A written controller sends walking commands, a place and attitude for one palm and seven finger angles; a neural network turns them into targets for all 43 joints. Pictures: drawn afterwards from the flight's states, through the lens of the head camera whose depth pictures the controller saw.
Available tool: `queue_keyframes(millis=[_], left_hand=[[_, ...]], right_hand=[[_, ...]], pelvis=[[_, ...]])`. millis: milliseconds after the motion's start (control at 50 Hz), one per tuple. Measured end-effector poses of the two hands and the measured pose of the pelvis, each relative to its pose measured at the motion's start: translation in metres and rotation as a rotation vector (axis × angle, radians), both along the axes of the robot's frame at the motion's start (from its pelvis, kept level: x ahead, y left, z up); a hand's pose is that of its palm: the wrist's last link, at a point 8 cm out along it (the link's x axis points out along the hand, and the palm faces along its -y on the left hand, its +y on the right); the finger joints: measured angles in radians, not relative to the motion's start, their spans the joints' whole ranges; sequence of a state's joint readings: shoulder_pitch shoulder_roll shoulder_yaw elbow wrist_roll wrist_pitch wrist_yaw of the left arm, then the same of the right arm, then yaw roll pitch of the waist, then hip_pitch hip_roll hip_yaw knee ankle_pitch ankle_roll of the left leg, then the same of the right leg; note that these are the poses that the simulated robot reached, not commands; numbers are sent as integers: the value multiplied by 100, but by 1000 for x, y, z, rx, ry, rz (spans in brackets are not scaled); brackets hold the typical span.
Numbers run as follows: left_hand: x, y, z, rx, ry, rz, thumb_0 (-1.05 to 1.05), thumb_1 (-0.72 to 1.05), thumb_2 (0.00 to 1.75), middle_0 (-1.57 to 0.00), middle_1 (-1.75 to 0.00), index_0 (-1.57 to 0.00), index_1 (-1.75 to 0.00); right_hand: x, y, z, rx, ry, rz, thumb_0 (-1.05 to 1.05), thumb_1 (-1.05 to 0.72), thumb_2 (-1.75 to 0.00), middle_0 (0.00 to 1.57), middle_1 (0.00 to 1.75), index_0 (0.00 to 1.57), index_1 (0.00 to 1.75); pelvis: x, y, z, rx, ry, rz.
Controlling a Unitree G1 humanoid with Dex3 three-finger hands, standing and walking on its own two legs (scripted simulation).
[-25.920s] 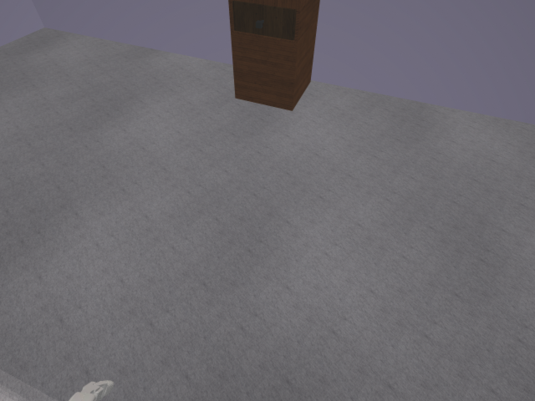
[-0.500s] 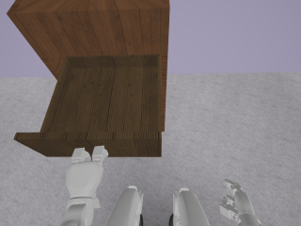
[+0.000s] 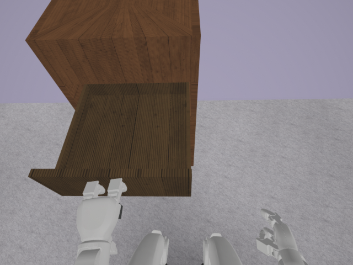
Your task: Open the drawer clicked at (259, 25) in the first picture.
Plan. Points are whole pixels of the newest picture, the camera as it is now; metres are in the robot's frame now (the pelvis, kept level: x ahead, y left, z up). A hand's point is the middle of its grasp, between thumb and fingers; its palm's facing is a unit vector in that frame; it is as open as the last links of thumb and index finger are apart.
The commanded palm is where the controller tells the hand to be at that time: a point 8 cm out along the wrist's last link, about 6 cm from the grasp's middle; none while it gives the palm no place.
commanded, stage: lift the hand off the handle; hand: left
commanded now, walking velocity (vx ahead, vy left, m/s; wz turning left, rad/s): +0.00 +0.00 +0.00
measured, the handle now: (115, 203) +0.27 +0.19 -0.09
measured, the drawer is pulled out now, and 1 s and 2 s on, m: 0.30 0.30 0.30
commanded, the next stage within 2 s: draw the hand back to the body in 1.72 s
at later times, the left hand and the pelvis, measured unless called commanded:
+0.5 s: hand (104, 213) +0.23 +0.19 -0.03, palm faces -0.02 -0.09 -1.00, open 13.8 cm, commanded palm +0.20 +0.18 +0.02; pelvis +0.01 +0.00 +0.02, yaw +0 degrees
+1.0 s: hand (98, 211) +0.23 +0.18 +0.01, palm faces +0.00 -0.09 -1.00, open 13.8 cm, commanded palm +0.20 +0.18 +0.06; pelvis +0.01 -0.01 +0.05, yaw +0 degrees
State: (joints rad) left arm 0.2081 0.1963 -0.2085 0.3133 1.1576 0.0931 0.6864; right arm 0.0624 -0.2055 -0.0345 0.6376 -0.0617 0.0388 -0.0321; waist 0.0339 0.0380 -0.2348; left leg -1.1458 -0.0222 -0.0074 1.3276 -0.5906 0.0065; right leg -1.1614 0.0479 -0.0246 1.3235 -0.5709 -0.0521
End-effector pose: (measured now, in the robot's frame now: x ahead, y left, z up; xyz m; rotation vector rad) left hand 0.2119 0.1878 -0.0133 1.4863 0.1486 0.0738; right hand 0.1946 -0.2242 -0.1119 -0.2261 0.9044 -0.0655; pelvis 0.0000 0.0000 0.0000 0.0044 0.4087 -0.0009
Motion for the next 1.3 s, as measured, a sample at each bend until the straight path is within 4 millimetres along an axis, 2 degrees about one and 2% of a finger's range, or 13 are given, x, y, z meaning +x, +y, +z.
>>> queue_keyframes(millis=[460,700,1120,1300], left_hand=[[-1,0,34,-3,-15,1,0,-49,30,-32,-120,-32,-120],[-6,-7,53,-10,-27,-2,0,-49,30,-32,-120,-32,-120],[-4,-2,84,-12,-40,27,0,-49,30,-32,-120,-32,-120],[-7,0,99,-26,-49,28,0,-49,30,-32,-120,-32,-120]], right_hand=[[0,-6,26,10,-15,-9,1,-90,-89,20,30,21,30],[1,-4,43,35,-42,-9,1,-90,-89,20,30,21,30],[1,-13,68,31,-61,-27,1,-90,-89,20,30,20,30],[5,-11,77,45,-76,-26,1,-90,-89,20,30,20,30]], pelvis=[[6,-1,22,6,-55,-5],[7,-3,35,11,-95,-9],[10,-7,55,14,-148,-12],[14,-4,62,12,-168,-17]])
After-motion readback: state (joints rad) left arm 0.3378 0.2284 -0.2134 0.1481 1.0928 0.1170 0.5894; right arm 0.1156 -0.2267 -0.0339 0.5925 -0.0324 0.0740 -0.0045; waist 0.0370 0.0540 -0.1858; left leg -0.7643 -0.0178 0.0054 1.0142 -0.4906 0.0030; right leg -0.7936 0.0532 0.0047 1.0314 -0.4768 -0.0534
